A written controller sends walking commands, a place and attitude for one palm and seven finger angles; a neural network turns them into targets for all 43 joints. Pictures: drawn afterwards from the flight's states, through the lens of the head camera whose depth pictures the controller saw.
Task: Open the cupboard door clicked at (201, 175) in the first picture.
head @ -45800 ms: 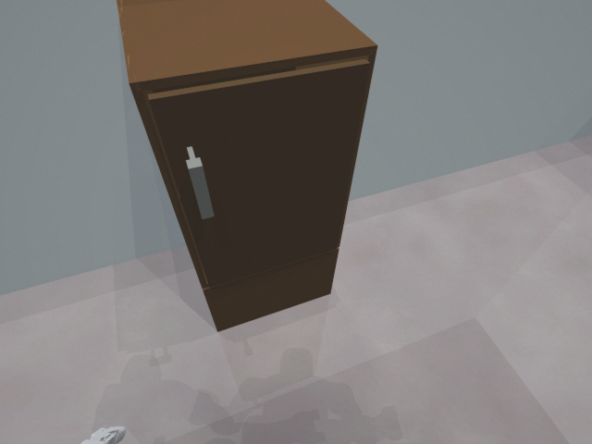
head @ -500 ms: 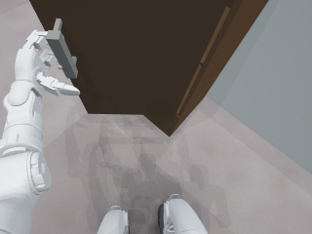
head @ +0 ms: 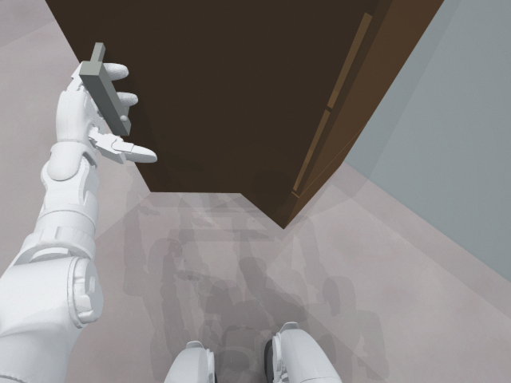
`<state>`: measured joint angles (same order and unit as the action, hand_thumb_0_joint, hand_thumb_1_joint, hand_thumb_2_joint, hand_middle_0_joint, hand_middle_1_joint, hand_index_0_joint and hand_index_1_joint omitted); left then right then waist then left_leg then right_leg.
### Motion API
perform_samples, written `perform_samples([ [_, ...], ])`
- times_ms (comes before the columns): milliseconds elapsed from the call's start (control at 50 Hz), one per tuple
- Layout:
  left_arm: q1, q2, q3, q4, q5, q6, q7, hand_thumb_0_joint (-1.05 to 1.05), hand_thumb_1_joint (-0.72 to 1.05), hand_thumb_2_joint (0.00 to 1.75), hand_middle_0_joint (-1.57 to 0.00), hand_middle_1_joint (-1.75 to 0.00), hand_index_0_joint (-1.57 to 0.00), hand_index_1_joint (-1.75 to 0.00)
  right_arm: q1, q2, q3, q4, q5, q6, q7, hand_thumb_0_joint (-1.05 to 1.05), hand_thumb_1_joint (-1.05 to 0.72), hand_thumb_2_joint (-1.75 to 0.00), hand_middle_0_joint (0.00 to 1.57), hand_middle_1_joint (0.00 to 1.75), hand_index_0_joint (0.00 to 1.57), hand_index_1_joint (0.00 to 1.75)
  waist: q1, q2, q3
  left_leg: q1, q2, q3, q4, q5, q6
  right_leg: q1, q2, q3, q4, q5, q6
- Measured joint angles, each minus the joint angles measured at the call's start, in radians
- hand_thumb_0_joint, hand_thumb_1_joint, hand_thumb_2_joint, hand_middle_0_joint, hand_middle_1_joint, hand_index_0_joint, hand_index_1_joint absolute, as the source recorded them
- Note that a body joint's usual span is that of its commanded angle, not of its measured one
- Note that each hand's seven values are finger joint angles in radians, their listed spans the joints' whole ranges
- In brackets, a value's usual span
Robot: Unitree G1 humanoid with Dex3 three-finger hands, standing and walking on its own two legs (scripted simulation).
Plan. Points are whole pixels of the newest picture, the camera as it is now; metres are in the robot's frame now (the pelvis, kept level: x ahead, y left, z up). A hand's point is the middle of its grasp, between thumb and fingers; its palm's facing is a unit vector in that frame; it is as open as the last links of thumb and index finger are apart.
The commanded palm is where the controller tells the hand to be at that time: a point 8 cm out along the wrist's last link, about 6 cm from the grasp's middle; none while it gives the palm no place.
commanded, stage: slide the fingers in behind the handle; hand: left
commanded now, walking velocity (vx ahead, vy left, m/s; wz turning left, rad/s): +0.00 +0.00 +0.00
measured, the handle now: (111, 92) +0.55 +0.19 +0.06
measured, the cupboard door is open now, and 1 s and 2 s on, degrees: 42 45 71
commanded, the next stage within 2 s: close the thumb around the handle in 0.34 s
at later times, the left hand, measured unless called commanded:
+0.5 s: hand (123, 123) +0.49 +0.17 +0.06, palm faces -0.03 -1.00 -0.02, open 14.1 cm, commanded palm +0.47 +0.20 +0.06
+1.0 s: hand (122, 126) +0.49 +0.17 +0.06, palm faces -0.01 -1.00 -0.03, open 6.7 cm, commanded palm +0.47 +0.20 +0.06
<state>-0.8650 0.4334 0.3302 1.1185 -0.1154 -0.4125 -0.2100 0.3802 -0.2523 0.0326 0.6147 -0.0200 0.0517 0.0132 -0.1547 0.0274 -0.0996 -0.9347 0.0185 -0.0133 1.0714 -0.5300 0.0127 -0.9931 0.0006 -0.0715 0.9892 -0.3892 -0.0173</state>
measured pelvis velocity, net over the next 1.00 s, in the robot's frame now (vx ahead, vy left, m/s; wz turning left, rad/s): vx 0.00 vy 0.00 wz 0.01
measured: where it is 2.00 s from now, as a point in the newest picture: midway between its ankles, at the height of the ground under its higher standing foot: outside the picture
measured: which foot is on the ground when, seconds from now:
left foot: down 0.00-1.00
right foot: down 0.00-1.00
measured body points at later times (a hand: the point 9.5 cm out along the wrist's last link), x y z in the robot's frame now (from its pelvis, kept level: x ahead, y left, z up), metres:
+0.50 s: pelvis +0.00 +0.00 +0.00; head +0.14 +0.02 +0.43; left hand +0.49 +0.22 +0.06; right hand +0.02 -0.26 -0.12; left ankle -0.02 +0.11 -0.66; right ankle +0.04 -0.11 -0.66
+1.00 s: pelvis +0.00 +0.00 +0.00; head +0.13 +0.02 +0.43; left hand +0.48 +0.22 +0.06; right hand +0.02 -0.26 -0.12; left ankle -0.02 +0.11 -0.66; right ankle +0.04 -0.11 -0.66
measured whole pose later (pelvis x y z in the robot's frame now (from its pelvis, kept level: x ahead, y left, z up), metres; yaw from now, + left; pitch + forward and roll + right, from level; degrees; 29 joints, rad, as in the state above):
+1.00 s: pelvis +0.00 +0.00 +0.00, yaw +1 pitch +22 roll -2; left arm -0.83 0.39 0.29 1.11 -0.13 -0.45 -0.19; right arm 0.37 -0.26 0.02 0.65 -0.02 0.03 0.01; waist -0.14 0.03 -0.10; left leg -0.91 0.01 -0.02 1.06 -0.53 0.02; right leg -0.96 -0.01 -0.08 0.98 -0.39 -0.01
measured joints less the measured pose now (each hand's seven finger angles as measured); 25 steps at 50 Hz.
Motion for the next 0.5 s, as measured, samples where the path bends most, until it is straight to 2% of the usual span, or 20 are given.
perform_samples([
  [500,0.018,-0.031,-0.037,-0.009,-0.008,-0.027,0.010,-0.01,-0.49,0.31,-0.28,-1.20,-0.25,-1.20,-0.016,-0.007,-0.013,0.019,-0.002,-0.014,-0.003,0.00,-0.91,-0.89,0.20,0.30,0.20,0.30,0.012,0.004,-0.003,0.007,-0.009,-0.004,0.001,-0.002,0.005,0.012,-0.009,-0.003,-0.001,-0.004,0.007],
])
